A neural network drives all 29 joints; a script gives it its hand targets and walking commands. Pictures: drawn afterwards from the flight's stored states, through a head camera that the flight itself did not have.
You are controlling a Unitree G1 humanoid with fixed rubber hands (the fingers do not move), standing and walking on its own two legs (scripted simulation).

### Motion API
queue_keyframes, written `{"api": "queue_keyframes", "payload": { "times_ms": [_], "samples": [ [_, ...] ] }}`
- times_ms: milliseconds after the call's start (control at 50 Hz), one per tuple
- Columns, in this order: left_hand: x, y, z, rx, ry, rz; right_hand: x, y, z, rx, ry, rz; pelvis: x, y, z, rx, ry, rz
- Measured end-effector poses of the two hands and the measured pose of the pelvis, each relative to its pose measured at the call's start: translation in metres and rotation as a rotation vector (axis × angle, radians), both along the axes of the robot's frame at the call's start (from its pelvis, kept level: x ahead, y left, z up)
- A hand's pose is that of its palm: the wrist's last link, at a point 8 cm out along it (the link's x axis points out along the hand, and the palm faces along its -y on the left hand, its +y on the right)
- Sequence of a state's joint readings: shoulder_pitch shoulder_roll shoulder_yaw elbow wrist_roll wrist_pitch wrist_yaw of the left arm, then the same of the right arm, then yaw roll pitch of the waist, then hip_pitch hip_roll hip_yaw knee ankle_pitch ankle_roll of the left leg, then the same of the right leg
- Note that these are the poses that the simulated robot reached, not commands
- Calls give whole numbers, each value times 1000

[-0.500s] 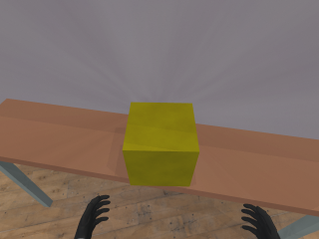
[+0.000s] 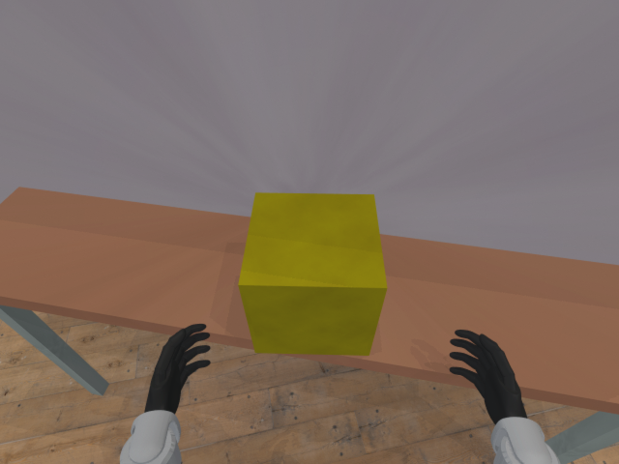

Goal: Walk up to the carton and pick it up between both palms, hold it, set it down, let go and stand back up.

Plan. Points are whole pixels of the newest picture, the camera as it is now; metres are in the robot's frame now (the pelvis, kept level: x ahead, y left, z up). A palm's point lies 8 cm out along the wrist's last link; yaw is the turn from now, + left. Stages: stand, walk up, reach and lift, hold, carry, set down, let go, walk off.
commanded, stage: reach and lift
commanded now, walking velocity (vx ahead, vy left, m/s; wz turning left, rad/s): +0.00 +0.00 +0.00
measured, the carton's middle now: (313, 275) +0.39 +0.04 -0.01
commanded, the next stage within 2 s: none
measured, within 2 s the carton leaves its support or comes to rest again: neither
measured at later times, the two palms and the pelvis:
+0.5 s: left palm (175, 307) +0.29 +0.22 +0.04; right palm (499, 316) +0.30 -0.21 +0.04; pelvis +0.00 +0.01 +0.01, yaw +0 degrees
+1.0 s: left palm (179, 240) +0.37 +0.22 +0.10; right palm (487, 244) +0.38 -0.20 +0.09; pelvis -0.01 +0.00 +0.00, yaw +1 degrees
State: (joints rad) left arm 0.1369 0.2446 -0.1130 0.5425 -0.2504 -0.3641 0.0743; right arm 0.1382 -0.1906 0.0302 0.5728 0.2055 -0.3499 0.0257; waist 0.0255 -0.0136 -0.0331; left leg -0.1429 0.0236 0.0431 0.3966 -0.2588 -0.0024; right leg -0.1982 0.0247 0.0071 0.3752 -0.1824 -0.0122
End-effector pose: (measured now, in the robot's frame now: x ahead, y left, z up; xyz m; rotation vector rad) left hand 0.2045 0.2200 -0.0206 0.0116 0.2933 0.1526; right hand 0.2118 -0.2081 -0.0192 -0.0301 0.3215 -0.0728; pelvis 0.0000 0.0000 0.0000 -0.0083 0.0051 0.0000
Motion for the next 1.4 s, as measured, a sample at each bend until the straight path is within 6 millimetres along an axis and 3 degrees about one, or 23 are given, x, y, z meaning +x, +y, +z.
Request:
{"api": "queue_keyframes", "payload": {
  "times_ms": [260,620,1160,1280,1400],
  "samples": [
    [54,-1,30,5,-52,-24,48,-2,31,1,-43,-15,4,5,4,-10,9,1],
    [107,-3,80,2,-45,-33,106,-2,76,-4,-62,-13,-6,7,6,-6,14,3],
    [184,-3,133,2,-85,-25,189,9,127,-15,-67,-12,-13,3,3,-9,136,9],
    [191,-4,126,9,-78,-28,194,9,125,-20,-64,-18,-13,3,2,-11,163,14],
    [181,-4,82,15,-36,-24,183,9,87,-8,-34,-25,-13,5,0,-12,222,19]
  ]
}}
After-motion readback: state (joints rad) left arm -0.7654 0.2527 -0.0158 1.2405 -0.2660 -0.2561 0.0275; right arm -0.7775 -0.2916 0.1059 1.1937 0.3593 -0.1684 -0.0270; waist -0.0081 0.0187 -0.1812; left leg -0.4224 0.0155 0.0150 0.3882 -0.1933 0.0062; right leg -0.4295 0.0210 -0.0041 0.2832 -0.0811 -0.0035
